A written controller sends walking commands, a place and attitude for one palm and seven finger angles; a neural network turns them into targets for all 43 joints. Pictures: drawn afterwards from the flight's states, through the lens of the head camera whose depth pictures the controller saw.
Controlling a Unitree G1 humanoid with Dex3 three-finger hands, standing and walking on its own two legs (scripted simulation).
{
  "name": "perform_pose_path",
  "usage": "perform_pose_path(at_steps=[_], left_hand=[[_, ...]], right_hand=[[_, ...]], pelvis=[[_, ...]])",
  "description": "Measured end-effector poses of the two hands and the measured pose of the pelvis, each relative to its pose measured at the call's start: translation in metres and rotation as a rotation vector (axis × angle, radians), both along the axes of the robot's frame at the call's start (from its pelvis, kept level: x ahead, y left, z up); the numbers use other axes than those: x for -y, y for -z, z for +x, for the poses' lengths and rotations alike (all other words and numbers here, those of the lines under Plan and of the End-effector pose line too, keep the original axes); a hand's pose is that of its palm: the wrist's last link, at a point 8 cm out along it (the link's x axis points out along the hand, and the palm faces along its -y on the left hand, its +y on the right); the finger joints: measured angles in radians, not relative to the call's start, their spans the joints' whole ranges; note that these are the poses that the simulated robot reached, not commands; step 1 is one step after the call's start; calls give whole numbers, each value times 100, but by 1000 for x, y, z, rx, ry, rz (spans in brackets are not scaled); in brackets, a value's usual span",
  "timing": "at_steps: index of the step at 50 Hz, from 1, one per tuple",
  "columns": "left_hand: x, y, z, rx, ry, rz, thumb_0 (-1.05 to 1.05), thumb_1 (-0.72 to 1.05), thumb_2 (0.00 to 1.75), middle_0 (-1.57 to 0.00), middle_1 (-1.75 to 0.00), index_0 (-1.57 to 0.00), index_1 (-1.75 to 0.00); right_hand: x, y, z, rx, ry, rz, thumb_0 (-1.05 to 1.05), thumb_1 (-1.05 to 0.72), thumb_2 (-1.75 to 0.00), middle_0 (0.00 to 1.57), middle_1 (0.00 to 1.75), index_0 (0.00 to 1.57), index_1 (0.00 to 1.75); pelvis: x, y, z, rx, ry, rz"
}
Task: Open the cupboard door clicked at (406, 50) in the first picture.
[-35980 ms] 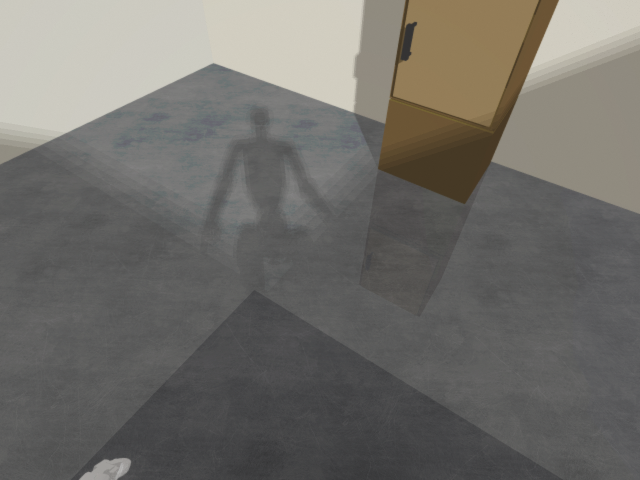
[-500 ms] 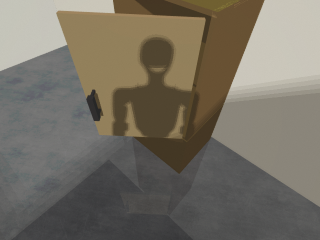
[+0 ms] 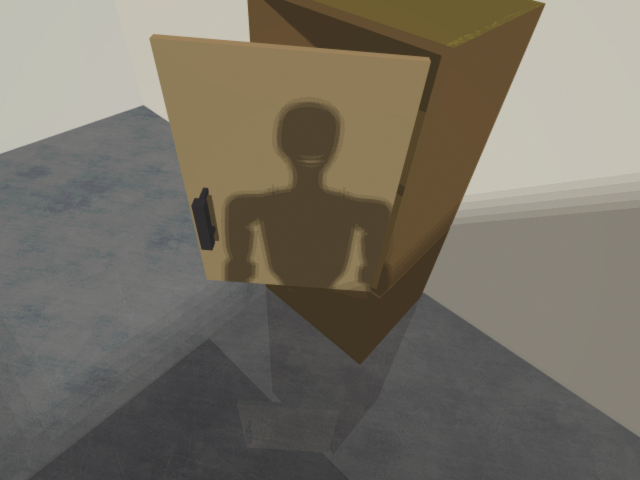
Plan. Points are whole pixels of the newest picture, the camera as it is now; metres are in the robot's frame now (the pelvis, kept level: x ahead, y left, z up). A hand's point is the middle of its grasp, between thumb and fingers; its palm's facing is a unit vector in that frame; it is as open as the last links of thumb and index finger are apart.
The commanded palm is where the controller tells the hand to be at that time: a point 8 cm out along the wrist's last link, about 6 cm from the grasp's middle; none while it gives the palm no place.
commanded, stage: look again from close up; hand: left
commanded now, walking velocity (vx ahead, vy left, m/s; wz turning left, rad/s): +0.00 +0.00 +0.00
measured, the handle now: (206, 218) +0.62 +0.28 -0.09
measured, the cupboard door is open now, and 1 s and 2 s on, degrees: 40 40 40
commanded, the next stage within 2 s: shuffle to correct the standing spot in 0.16 s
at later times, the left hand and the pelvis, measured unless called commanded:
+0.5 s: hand out of the picture -0.09 +0.19 -0.18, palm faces +0.10 -0.98 -0.16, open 7.3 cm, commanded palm none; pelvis -0.02 +0.02 +0.00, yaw +1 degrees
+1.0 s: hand out of the picture +0.14 +0.22 -0.15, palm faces -0.01 -0.98 -0.19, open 7.3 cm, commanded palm none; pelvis +0.06 +0.04 +0.01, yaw -1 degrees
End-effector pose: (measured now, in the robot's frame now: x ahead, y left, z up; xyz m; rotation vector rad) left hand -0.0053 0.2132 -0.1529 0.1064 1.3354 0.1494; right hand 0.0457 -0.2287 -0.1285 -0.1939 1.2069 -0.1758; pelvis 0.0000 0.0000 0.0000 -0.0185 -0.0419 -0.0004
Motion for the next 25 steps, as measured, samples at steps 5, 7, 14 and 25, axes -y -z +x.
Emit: perform_pose_path(at_steps=[5,7,14,25], left_hand=[[-15,-2,-6,12,11,7,0,91,90,-20,-30,-20,-29],[-21,-3,-11,8,13,10,0,91,90,-20,-30,-20,-29],[-33,-7,-38,-39,4,21,0,91,90,-20,-30,-20,-29],[-27,-5,-87,-151,-76,-10,0,91,90,-20,-30,-20,-29]], right_hand=[[-9,-3,-10,9,-9,2,0,-93,-90,20,30,20,30],[-11,-4,-17,-1,-10,3,0,-93,-90,20,30,20,30],[-16,-3,-47,-76,-9,10,0,-92,-90,20,30,20,30],[-23,3,-70,-181,-8,23,0,-91,-90,20,30,20,30]], pelvis=[[-9,-2,-11,-2,-1,0],[-12,-2,-15,-6,-3,1],[-18,-5,-25,-22,-10,3],[-24,-2,-19,-33,-25,-2]])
